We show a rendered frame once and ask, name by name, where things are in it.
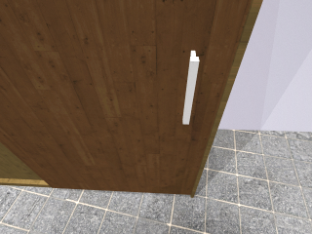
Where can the handle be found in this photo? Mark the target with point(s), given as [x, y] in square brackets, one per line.
[190, 87]

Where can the wardrobe door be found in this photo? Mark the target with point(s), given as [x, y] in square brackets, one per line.
[12, 167]
[92, 92]

